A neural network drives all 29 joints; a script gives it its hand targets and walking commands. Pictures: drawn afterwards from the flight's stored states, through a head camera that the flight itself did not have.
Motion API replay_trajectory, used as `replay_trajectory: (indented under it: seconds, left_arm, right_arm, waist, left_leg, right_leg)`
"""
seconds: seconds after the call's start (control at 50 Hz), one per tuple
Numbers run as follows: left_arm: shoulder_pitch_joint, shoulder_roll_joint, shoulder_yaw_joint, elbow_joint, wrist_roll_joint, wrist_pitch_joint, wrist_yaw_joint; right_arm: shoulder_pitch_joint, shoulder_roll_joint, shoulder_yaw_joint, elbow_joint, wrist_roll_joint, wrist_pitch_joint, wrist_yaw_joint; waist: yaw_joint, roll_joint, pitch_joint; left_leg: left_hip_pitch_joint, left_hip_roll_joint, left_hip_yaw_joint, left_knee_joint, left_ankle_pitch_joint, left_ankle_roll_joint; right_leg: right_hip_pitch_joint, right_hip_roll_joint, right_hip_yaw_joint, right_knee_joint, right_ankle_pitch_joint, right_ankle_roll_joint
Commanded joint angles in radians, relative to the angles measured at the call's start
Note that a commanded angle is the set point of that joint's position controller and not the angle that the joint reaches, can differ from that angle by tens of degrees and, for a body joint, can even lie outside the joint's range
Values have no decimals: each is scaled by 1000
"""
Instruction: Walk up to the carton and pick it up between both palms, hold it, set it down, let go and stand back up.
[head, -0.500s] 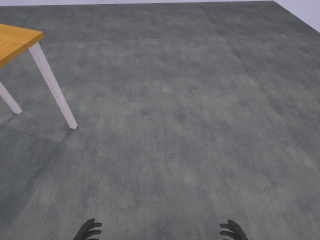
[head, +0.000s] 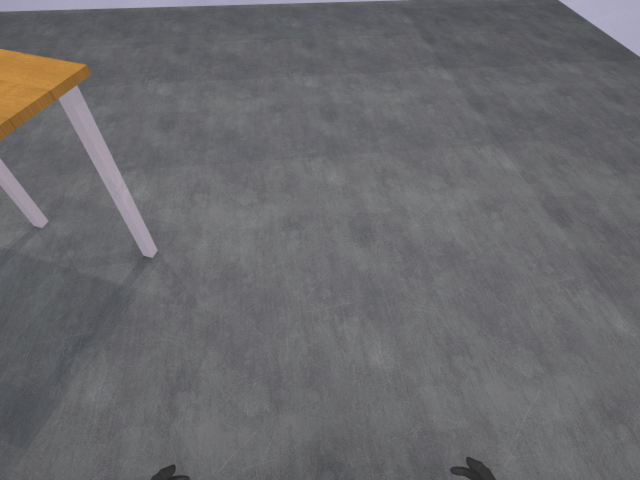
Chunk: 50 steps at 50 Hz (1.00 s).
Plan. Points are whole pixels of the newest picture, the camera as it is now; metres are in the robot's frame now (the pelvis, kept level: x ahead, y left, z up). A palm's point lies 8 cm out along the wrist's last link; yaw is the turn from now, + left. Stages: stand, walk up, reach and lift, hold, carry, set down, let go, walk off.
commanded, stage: stand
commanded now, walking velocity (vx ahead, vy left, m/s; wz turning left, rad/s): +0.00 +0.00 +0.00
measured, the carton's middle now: out of the picture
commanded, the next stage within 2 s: none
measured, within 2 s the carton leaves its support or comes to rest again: neither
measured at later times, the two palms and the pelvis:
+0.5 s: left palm out of the picture +0.09 +0.21 -0.12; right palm out of the picture +0.09 -0.24 -0.12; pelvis +0.03 -0.01 +0.01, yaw +0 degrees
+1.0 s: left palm out of the picture +0.04 +0.19 -0.13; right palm out of the picture +0.04 -0.24 -0.14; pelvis +0.03 -0.03 +0.01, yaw +0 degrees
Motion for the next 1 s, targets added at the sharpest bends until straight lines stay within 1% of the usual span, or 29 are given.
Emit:
replay_trajectory:
  seconds: [0.0, 0.06, 0.08, 0.14, 0.16, 0.18, 0.2, 0.28, 0.32, 0.34, 0.4, 0.42, 0.48, 0.5, 0.58, 0.6, 0.64, 0.68, 0.72, 0.74, 0.76, 0.8, 0.82, 0.84, 0.86, 0.88, 0.92, 0.94, 0.98]
  left_arm:
    - [-8, 101, 30, -59, -2, -30, 5]
    - [-39, 99, 38, -64, 0, -19, 5]
    - [21, 109, 45, -32, 4, -19, 5]
    - [39, 110, 49, -21, -2, -29, 9]
    - [35, 97, 42, 1, 5, -25, 12]
    - [24, 99, 43, -5, 4, -22, 11]
    - [19, 94, 41, 13, 0, -21, 18]
    - [26, 76, 32, 22, -1, -26, 21]
    - [41, 111, 53, 43, -6, -33, 17]
    - [47, 122, 50, 47, -4, -34, 18]
    - [56, 119, 51, 75, 12, -32, 27]
    - [61, 112, 53, 85, 6, -28, 27]
    - [57, 121, 59, 108, 0, -31, 25]
    - [52, 147, 69, 117, -2, -31, 23]
    - [40, 96, 54, 165, 1, -39, 28]
    - [73, 83, 47, 170, -7, -35, 28]
    - [108, 77, 45, 193, -10, -30, 31]
    - [82, 86, 42, 209, -5, -33, 37]
    - [46, 91, 41, 214, -6, -33, 33]
    - [80, 93, 42, 236, -5, -30, 33]
    - [80, 117, 50, 242, -6, -30, 27]
    - [70, 101, 44, 257, -1, -30, 32]
    - [99, 103, 48, 267, -6, -34, 28]
    - [65, 89, 45, 277, -5, -36, 30]
    - [88, 59, 36, 279, -13, -36, 32]
    - [103, 67, 29, 291, -14, -32, 29]
    - [87, 45, 27, 296, -11, -26, 30]
    - [93, 53, 30, 310, -12, -23, 30]
    - [113, 51, 26, 327, -13, -29, 33]
  right_arm:
    - [29, -103, -31, -50, -5, -10, -12]
    - [11, -104, -35, -52, -1, -16, -18]
    - [36, -117, -33, -23, -3, -18, -12]
    - [-4, -84, -33, -24, 9, -18, -18]
    - [-6, -96, -35, -18, 7, -15, -13]
    - [22, -96, -35, 0, 3, -17, -17]
    - [49, -108, -37, 6, 1, -16, -16]
    - [35, -111, -47, 39, 0, -10, -27]
    - [63, -113, -44, 59, 4, -7, -19]
    - [44, -107, -44, 53, 6, -14, -21]
    - [89, -111, -52, 89, 12, -8, -25]
    - [86, -79, -40, 99, 9, -13, -21]
    - [41, -121, -51, 105, 7, -17, -29]
    - [19, -72, -45, 109, 7, -21, -27]
    - [84, -91, -55, 154, 9, -11, -30]
    - [70, -73, -49, 172, 11, -10, -27]
    - [80, -68, -48, 190, 10, -5, -31]
    - [76, -89, -49, 201, 7, 0, -40]
    - [124, -51, -42, 229, 17, 8, -35]
    - [94, -80, -41, 239, 14, 6, -36]
    - [98, -62, -38, 254, 9, 0, -35]
    - [116, -83, -45, 272, 11, 4, -35]
    - [85, -73, -38, 280, 11, 1, -37]
    - [94, -26, -31, 289, 15, 9, -40]
    - [113, -53, -34, 298, 7, 15, -45]
    - [117, -68, -35, 304, 18, 12, -41]
    - [96, -56, -22, 309, 9, 11, -41]
    - [83, -50, -25, 304, 14, 5, -37]
    - [100, -42, -27, 332, 14, 10, -36]
  waist:
    - [-15, -3, -55]
    - [-13, 0, -73]
    - [6, 45, -107]
    - [20, -16, -53]
    - [4, -94, -29]
    - [2, -10, -7]
    - [-11, -36, 30]
    - [-7, 22, -18]
    - [0, -40, -64]
    - [-1, -5, -45]
    - [-8, -6, -33]
    - [-3, 35, -36]
    - [7, 33, -34]
    - [12, -6, -86]
    - [-17, -35, -36]
    - [8, -37, -39]
    - [14, -29, -56]
    - [-4, -45, -1]
    - [-27, -20, -5]
    - [-7, -54, 19]
    - [-6, -10, 34]
    - [-19, -34, 45]
    - [11, 25, 71]
    - [-17, -37, 64]
    - [-2, 8, 94]
    - [-5, -43, 108]
    - [1, -13, 141]
    - [3, -55, 101]
    - [-2, 13, 104]
  left_leg:
    - [74, 40, -55, -115, 209, 26]
    - [44, 80, -113, -157, 255, 47]
    - [18, 78, -108, -167, 232, 42]
    - [-1, 42, -82, -150, 217, 36]
    - [10, 31, -61, -149, 190, 22]
    - [39, 45, -63, -159, 232, 27]
    - [39, 42, -65, -160, 249, 22]
    - [76, 49, -79, -147, 288, 31]
    - [96, 49, -63, -163, 283, 22]
    - [117, 55, -72, -166, 287, 24]
    - [51, 46, -61, -169, 273, 20]
    - [68, 45, -52, -180, 298, 22]
    - [134, 58, -57, -164, 385, 25]
    - [156, 64, -65, -174, 408, 36]
    - [129, 58, -49, -192, 352, 22]
    - [108, 48, -48, -183, 345, 19]
    - [144, 49, -42, -179, 332, 20]
    - [164, 58, -39, -186, 401, 17]
    - [198, 60, -36, -206, 382, 9]
    - [164, 72, -59, -210, 377, 15]
    - [172, 70, -43, -213, 391, 11]
    - [188, 57, -40, -231, 321, 0]
    - [160, 68, -45, -237, 333, 6]
    - [164, 63, -40, -236, 299, -5]
    - [154, 65, -38, -239, 323, -9]
    - [127, 64, -53, -252, 273, -4]
    - [132, 66, -40, -248, 276, -7]
    - [163, 68, -48, -251, 270, -7]
    - [147, 68, -38, -254, 242, -12]
  right_leg:
    - [-19, -54, 88, -157, 197, -58]
    - [21, -14, 37, -103, 226, -47]
    - [106, -25, 34, -96, 221, -43]
    - [68, -41, 68, -121, 271, -60]
    - [57, -48, 71, -135, 266, -63]
    - [27, -50, 74, -146, 256, -58]
    - [2, -51, 77, -147, 273, -63]
    - [51, -63, 82, -169, 323, -77]
    - [92, -52, 72, -153, 346, -67]
    - [62, -51, 77, -160, 329, -70]
    - [131, -60, 87, -175, 362, -75]
    - [143, -63, 84, -156, 391, -67]
    - [101, -59, 64, -177, 420, -61]
    - [135, -57, 72, -167, 409, -63]
    - [183, -85, 100, -185, 485, -89]
    - [196, -74, 88, -188, 519, -84]
    - [171, -80, 93, -199, 520, -87]
    - [160, -80, 83, -194, 600, -78]
    - [138, -79, 94, -204, 544, -87]
    - [156, -67, 70, -225, 494, -73]
    - [150, -68, 78, -223, 487, -70]
    - [139, -71, 90, -246, 443, -78]
    - [146, -78, 93, -258, 436, -75]
    - [154, -79, 89, -257, 447, -80]
    - [135, -80, 94, -271, 432, -72]
    - [138, -67, 80, -275, 380, -65]
    - [112, -70, 82, -277, 370, -64]
    - [90, -58, 82, -276, 360, -74]
    - [127, -70, 84, -285, 349, -65]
